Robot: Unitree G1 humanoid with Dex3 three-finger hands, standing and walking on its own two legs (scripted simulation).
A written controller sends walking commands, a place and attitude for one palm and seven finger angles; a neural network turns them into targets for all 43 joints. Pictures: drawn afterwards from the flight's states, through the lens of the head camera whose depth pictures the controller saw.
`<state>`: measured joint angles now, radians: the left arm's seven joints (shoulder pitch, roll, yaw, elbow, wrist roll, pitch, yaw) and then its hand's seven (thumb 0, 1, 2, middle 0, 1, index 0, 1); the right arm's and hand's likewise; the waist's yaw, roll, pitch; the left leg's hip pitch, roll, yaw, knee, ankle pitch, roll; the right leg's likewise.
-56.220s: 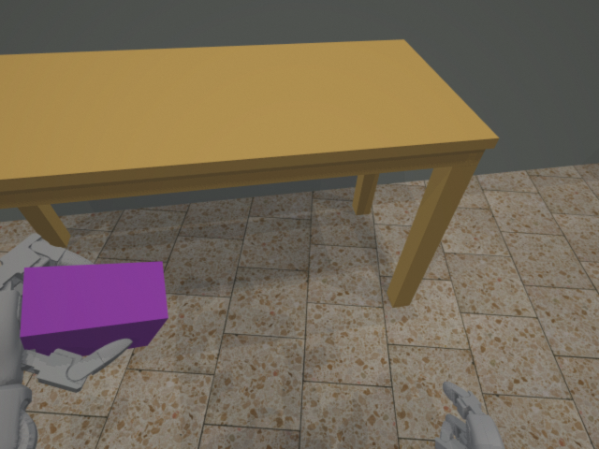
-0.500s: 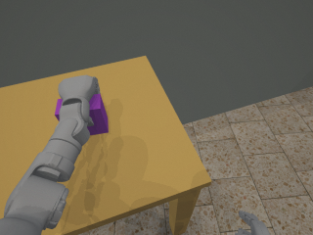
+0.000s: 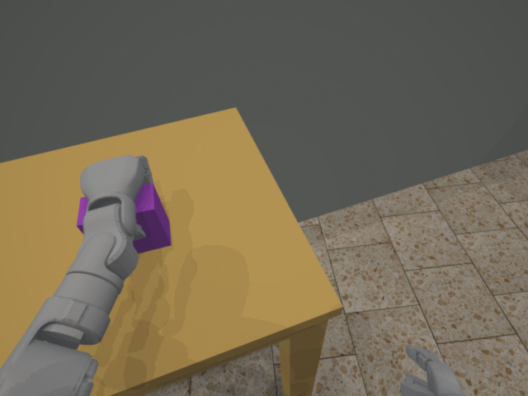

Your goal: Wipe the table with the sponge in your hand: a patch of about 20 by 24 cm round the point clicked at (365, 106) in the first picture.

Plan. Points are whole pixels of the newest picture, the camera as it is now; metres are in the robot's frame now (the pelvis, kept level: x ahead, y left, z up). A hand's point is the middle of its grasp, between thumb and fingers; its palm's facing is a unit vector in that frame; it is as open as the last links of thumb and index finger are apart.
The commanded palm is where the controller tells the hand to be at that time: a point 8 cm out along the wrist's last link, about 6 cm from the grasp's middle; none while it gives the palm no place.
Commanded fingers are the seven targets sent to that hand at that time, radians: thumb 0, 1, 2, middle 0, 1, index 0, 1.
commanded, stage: wipe back along the middle lane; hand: left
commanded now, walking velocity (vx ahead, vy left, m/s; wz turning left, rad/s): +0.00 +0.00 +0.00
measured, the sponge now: (132, 229) +0.37 +0.26 +0.04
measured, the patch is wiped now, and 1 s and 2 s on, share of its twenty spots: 0.55 0.55 0.85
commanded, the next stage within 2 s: slide across to the third lane in 1.00 s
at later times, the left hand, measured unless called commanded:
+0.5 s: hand (131, 225) +0.34 +0.23 +0.10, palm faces +0.06 -0.06 -1.00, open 10.0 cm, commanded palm +0.29 +0.21 +0.14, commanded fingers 0.00 0.10 1.30 -1.20 -1.60 -1.20 -1.60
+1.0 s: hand (140, 249) +0.29 +0.20 +0.11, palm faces +0.10 -0.11 -0.99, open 10.0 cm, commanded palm +0.24 +0.19 +0.14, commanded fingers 0.00 0.10 1.30 -1.20 -1.60 -1.20 -1.60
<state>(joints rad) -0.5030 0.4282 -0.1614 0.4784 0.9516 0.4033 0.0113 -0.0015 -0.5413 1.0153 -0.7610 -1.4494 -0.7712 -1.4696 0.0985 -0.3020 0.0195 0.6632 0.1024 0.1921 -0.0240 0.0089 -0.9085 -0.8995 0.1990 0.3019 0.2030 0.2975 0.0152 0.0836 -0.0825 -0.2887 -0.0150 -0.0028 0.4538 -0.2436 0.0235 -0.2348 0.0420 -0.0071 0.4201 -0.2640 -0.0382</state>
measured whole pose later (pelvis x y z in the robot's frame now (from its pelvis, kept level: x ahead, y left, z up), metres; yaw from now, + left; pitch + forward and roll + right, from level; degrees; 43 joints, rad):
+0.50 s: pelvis -0.01 +0.01 +0.00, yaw +1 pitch +2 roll +0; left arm -0.34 0.35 -0.29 0.20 0.97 0.56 0.03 0.00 -0.54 1.02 -0.76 -1.45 -0.77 -1.47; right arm 0.00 -0.26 0.05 0.64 0.11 0.20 0.01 0.01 -0.91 -0.90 0.20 0.30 0.20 0.30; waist 0.07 0.10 -0.08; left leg -0.25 -0.04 0.00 0.46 -0.24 0.04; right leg -0.21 0.02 -0.01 0.45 -0.28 -0.02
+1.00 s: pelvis -0.01 +0.00 +0.00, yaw -1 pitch +0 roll +0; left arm -0.14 0.34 -0.31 -0.05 0.97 0.60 0.04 0.01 -0.54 1.02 -0.75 -1.47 -0.77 -1.47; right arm -0.01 -0.27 0.05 0.63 0.11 0.20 0.05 0.01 -0.91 -0.90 0.20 0.30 0.20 0.30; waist 0.08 0.12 -0.07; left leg -0.22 -0.02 0.01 0.47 -0.25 0.02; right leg -0.18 0.03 0.01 0.47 -0.29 -0.04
